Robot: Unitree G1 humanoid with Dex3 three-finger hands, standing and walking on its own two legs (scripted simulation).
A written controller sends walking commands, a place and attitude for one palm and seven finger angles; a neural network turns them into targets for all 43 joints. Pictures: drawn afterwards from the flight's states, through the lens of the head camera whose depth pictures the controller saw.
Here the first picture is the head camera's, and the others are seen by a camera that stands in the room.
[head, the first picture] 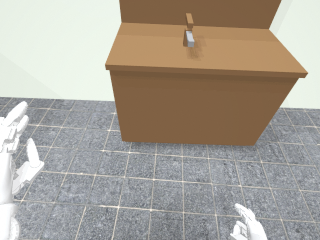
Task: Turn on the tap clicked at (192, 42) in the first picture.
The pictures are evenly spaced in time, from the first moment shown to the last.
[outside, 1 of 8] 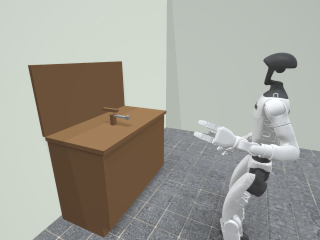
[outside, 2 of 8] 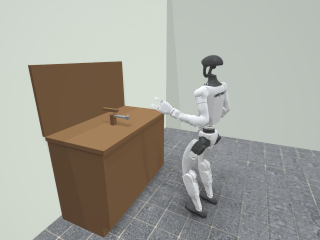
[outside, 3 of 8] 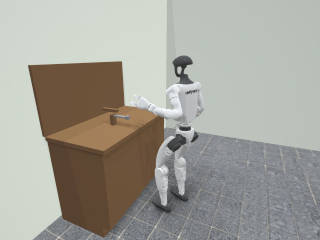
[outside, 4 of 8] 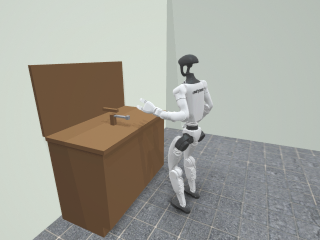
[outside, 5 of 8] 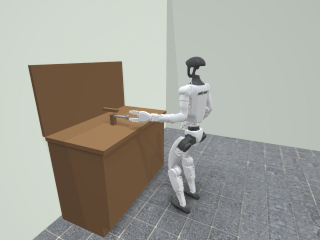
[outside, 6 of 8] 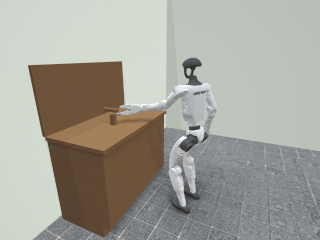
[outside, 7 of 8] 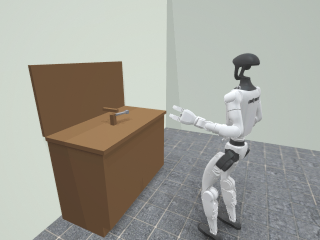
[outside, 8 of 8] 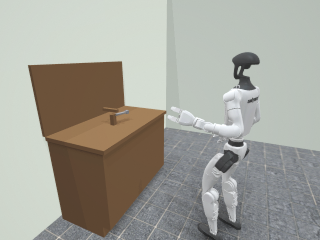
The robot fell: no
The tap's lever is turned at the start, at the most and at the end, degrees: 0 72 72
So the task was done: yes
